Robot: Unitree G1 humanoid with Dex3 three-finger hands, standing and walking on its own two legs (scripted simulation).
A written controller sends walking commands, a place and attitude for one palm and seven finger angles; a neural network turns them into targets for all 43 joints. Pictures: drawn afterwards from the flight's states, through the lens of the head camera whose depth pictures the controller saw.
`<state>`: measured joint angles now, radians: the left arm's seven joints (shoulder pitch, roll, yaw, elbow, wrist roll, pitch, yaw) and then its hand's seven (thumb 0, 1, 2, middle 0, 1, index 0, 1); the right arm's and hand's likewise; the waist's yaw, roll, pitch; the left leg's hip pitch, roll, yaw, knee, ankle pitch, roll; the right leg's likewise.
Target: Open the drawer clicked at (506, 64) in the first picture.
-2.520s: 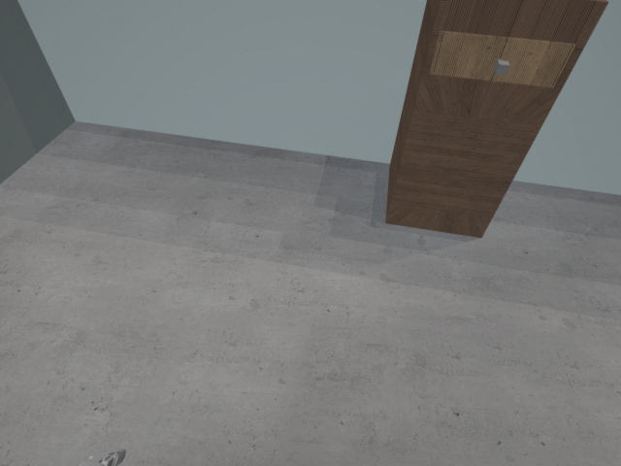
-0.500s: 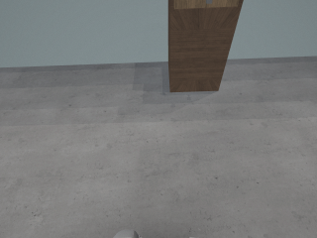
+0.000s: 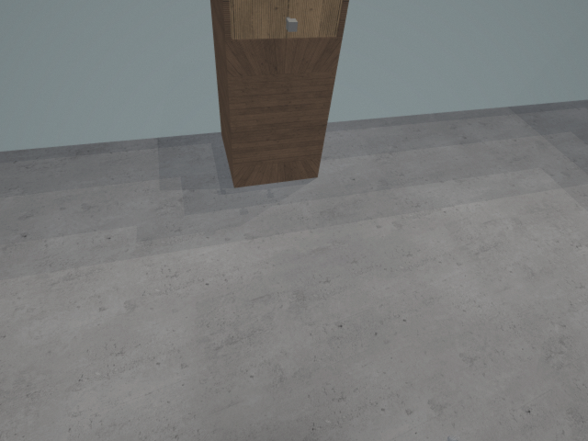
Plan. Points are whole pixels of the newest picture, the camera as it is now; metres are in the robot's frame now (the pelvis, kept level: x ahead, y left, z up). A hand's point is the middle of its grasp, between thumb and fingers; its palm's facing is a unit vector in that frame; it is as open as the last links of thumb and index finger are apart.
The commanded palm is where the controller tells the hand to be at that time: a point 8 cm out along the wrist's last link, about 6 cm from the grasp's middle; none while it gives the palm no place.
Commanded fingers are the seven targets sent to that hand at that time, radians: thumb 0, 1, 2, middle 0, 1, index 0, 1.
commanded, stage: walk to a spot facing it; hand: left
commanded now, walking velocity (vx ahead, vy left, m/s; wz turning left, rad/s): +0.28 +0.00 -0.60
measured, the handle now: (290, 23) +1.36 +0.14 +0.01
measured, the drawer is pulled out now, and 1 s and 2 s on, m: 0.00 0.00 0.00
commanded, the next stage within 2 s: turn to face it in 1.72 s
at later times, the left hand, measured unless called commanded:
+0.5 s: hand (265, 350) +0.30 +0.07 -0.18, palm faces -0.42 -0.90 -0.12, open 7.4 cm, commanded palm none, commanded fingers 0.00 0.90 0.90 -0.20 -0.30 -0.20 -0.30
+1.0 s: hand (277, 315) +0.37 +0.06 -0.18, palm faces -0.34 -0.92 -0.18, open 7.3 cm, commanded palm none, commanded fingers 0.00 0.90 0.90 -0.20 -0.30 -0.20 -0.30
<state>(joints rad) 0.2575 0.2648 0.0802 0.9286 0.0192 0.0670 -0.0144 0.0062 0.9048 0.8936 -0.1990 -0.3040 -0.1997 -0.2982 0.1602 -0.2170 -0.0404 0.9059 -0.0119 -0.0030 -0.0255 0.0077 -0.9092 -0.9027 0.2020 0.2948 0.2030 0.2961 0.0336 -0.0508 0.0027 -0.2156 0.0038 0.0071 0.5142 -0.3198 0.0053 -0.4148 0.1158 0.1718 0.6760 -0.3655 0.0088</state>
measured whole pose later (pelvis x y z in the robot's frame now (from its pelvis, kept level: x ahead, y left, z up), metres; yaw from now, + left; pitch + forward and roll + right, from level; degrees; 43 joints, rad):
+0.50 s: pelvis +0.12 -0.04 -0.01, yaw -19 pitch +0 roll -1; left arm 0.06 0.20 0.05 0.93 0.03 0.03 -0.07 0.01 0.91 0.89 -0.19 -0.30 -0.19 -0.30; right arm 0.55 -0.14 -0.03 1.10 -0.03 -0.05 -0.03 0.01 -0.91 -0.90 0.20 0.29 0.20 0.30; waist -0.08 -0.02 0.10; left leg 0.11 0.13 0.34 0.41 -0.48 -0.06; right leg -0.52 -0.03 -0.14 0.70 -0.27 -0.03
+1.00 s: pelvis +0.32 -0.12 +0.00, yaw -26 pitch +0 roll -2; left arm 0.38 0.19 0.04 1.07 0.02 -0.07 0.01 0.00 0.92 0.89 -0.20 -0.30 -0.20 -0.30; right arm 0.14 -0.17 -0.05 0.97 -0.03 -0.02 0.03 0.01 -0.91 -0.90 0.20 0.29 0.20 0.30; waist 0.06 0.01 0.01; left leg -0.49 0.13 0.10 0.69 -0.20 -0.04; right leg -0.03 0.06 -0.04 0.39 -0.35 -0.04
